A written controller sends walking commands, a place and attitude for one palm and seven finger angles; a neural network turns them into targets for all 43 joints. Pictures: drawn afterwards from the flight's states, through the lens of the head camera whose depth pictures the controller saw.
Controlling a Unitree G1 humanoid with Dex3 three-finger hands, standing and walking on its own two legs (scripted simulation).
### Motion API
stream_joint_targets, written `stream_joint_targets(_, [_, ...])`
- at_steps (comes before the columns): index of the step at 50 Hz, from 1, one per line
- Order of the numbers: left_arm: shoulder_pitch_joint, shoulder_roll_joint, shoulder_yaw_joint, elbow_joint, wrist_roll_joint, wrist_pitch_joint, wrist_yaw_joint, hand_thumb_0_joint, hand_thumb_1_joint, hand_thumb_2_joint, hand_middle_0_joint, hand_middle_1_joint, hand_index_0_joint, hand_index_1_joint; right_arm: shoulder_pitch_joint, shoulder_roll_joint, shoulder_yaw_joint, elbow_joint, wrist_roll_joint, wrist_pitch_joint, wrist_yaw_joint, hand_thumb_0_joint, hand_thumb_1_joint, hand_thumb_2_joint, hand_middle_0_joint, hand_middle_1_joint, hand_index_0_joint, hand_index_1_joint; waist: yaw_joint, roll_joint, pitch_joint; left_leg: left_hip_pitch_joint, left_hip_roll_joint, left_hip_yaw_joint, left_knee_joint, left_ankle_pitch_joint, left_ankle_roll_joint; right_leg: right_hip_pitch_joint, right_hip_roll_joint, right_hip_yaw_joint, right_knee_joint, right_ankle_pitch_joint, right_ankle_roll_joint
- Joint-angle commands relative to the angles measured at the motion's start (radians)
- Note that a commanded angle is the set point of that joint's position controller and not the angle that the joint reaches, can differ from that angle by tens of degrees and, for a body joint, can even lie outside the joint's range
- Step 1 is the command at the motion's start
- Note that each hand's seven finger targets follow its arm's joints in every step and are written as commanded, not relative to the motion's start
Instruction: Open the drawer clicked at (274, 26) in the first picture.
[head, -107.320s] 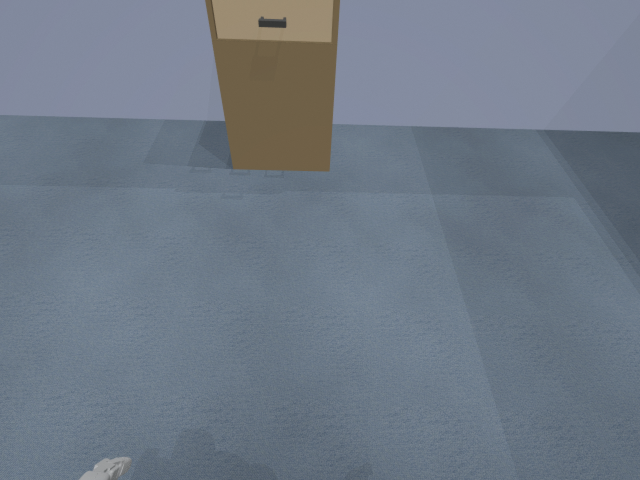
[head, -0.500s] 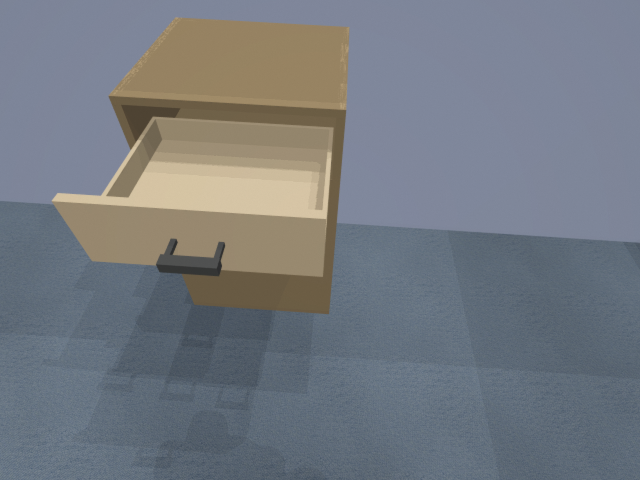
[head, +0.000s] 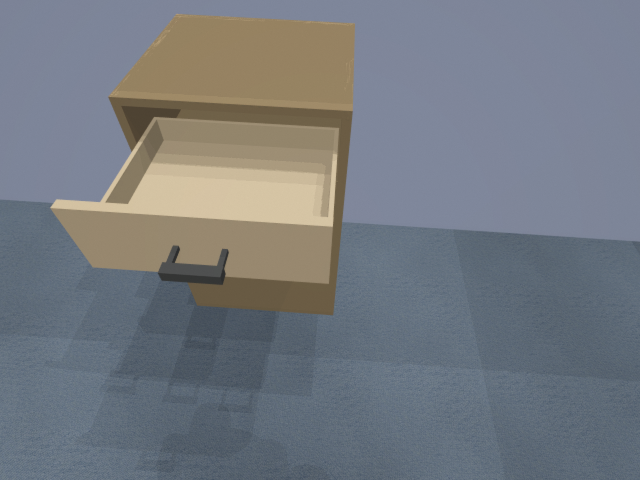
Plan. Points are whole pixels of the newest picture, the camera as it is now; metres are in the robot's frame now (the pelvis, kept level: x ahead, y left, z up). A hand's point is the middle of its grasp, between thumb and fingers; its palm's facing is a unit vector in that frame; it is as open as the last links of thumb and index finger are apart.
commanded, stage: look to check the result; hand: left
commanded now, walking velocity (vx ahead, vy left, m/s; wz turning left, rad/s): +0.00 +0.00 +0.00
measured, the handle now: (195, 263) +0.45 +0.23 -0.05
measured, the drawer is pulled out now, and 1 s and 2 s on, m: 0.30 0.30 0.30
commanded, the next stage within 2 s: stand and wait in 0.10 s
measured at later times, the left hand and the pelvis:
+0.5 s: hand out of the picture +0.00 +0.16 -0.18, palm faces +0.04 -0.98 -0.17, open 7.3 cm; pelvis +0.01 +0.00 +0.00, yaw +0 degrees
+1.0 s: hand out of the picture +0.00 +0.15 -0.18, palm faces +0.04 -0.98 -0.17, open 7.3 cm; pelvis +0.01 +0.00 +0.00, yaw +0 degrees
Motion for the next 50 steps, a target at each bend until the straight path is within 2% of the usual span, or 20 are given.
stream_joint_targets(1, [0.083, 0.074, 0.018, -0.012, 0.002, -0.011, 0.004, 0.0, 0.9, 0.9, -0.2, -0.3, -0.2, -0.3, 0.124, -0.081, -0.015, 0.004, 0.003, -0.004, -0.007, 0.0, -0.9, -0.9, 0.2, 0.3, 0.2, 0.3, 0.002, 0.02, 0.038, -0.084, 0.112, -0.085, -0.087, 0.214, 0.019, 0.046, -0.104, 0.09, -0.044, 0.167, -0.025])
stream_joint_targets(11, [0.079, 0.075, 0.019, -0.011, 0.003, -0.01, 0.004, 0.0, 0.9, 0.9, -0.2, -0.3, -0.2, -0.3, 0.113, -0.084, -0.016, 0.009, 0.003, -0.003, -0.008, 0.0, -0.9, -0.9, 0.2, 0.3, 0.2, 0.3, 0.002, 0.022, 0.043, -0.066, 0.111, -0.078, -0.088, 0.238, 0.017, 0.046, -0.105, 0.089, -0.042, 0.184, -0.025])
stream_joint_targets(13, [0.075, 0.077, 0.018, -0.01, 0.001, -0.01, 0.004, 0.0, 0.9, 0.9, -0.2, -0.3, -0.2, -0.3, 0.114, -0.087, -0.015, 0.01, 0.003, -0.002, -0.008, 0.0, -0.9, -0.9, 0.2, 0.3, 0.2, 0.3, 0.0, 0.007, 0.041, -0.068, 0.111, -0.08, -0.09, 0.23, 0.016, 0.051, -0.104, 0.09, -0.042, 0.181, -0.025])
stream_joint_targets(16, [0.076, 0.076, 0.019, -0.008, 0.002, -0.009, 0.004, 0.0, 0.9, 0.9, -0.2, -0.3, -0.2, -0.3, 0.113, -0.086, -0.015, 0.012, 0.003, -0.003, -0.009, 0.0, -0.9, -0.9, 0.2, 0.3, 0.2, 0.3, 0.002, 0.026, 0.042, -0.062, 0.111, -0.077, -0.088, 0.252, 0.016, 0.052, -0.105, 0.088, -0.039, 0.193, -0.025])
stream_joint_targets(19, [0.074, 0.077, 0.02, -0.011, 0.003, -0.009, 0.005, 0.0, 0.9, 0.9, -0.2, -0.3, -0.2, -0.3, 0.114, -0.09, -0.017, 0.01, 0.006, -0.003, -0.01, 0.0, -0.9, -0.9, 0.2, 0.3, 0.2, 0.3, 0.001, 0.02, 0.04, -0.053, 0.113, -0.078, -0.091, 0.263, 0.015, 0.048, -0.099, 0.087, -0.034, 0.191, -0.026])
stream_joint_targets(20, [0.072, 0.078, 0.021, -0.008, 0.002, -0.009, 0.005, 0.0, 0.9, 0.9, -0.2, -0.3, -0.2, -0.3, 0.117, -0.087, -0.015, 0.015, 0.004, -0.004, -0.01, 0.0, -0.9, -0.9, 0.2, 0.3, 0.2, 0.3, 0.003, 0.038, 0.04, -0.058, 0.113, -0.075, -0.087, 0.275, 0.016, 0.059, -0.106, 0.083, -0.035, 0.199, -0.026])
stream_joint_targets(21, [0.072, 0.078, 0.02, -0.007, 0.001, -0.008, 0.005, 0.0, 0.9, 0.9, -0.2, -0.3, -0.2, -0.3, 0.114, -0.084, -0.014, 0.017, 0.004, -0.003, -0.01, 0.0, -0.9, -0.9, 0.2, 0.3, 0.2, 0.3, 0.003, 0.02, 0.044, -0.061, 0.112, -0.076, -0.089, 0.261, 0.015, 0.058, -0.104, 0.085, -0.036, 0.195, -0.026])
stream_joint_targets(26, [0.066, 0.078, 0.019, -0.007, 0.002, -0.006, 0.004, 0.0, 0.9, 0.9, -0.2, -0.3, -0.2, -0.3, 0.118, -0.085, -0.015, 0.018, 0.003, 0.0, -0.008, 0.0, -0.9, -0.9, 0.2, 0.3, 0.2, 0.3, 0.002, 0.017, 0.066, -0.077, 0.114, -0.079, -0.101, 0.203, 0.017, 0.045, -0.102, 0.089, -0.047, 0.146, -0.023])
stream_joint_targets(31, [0.067, 0.077, 0.021, -0.007, 0.001, -0.008, 0.004, 0.0, 0.9, 0.9, -0.2, -0.3, -0.2, -0.3, 0.118, -0.086, -0.015, 0.019, 0.003, -0.003, -0.009, 0.0, -0.9, -0.9, 0.2, 0.3, 0.2, 0.3, 0.003, 0.014, 0.044, -0.066, 0.111, -0.08, -0.095, 0.23, 0.017, 0.06, -0.103, 0.088, -0.041, 0.174, -0.024])
stream_joint_targets(33, [0.066, 0.077, 0.02, -0.007, 0.0, -0.007, 0.004, 0.0, 0.9, 0.9, -0.2, -0.3, -0.2, -0.3, 0.116, -0.087, -0.015, 0.018, 0.003, -0.003, -0.009, 0.0, -0.9, -0.9, 0.2, 0.3, 0.2, 0.3, 0.003, 0.024, 0.049, -0.063, 0.111, -0.08, -0.099, 0.227, 0.016, 0.052, -0.102, 0.089, -0.04, 0.164, -0.023])
stream_joint_targets(39, [0.069, 0.075, 0.019, -0.008, 0.002, -0.009, 0.005, 0.0, 0.9, 0.9, -0.2, -0.3, -0.2, -0.3, 0.114, -0.088, -0.017, 0.015, 0.006, -0.001, -0.008, 0.0, -0.9, -0.9, 0.2, 0.3, 0.2, 0.3, 0.002, 0.004, 0.053, -0.058, 0.112, -0.076, -0.097, 0.219, 0.016, 0.039, -0.1, 0.093, -0.042, 0.164, -0.025])
stream_joint_targets(46, [0.063, 0.076, 0.021, -0.006, 0.001, -0.008, 0.005, 0.0, 0.9, 0.9, -0.2, -0.3, -0.2, -0.3, 0.117, -0.085, -0.016, 0.021, 0.003, -0.003, -0.01, 0.0, -0.9, -0.9, 0.2, 0.3, 0.2, 0.3, 0.001, 0.03, 0.05, -0.052, 0.114, -0.074, -0.097, 0.251, 0.014, 0.045, -0.101, 0.088, -0.034, 0.178, -0.025])
stream_joint_targets(50, [0.065, 0.076, 0.019, -0.005, 0.001, -0.009, 0.005, 0.0, 0.9, 0.9, -0.2, -0.3, -0.2, -0.3, 0.115, -0.085, -0.016, 0.018, 0.005, -0.001, -0.01, 0.0, -0.9, -0.9, 0.2, 0.3, 0.2, 0.3, 0.002, 0.012, 0.054, -0.056, 0.113, -0.075, -0.095, 0.233, 0.015, 0.048, -0.103, 0.09, -0.041, 0.176, -0.026])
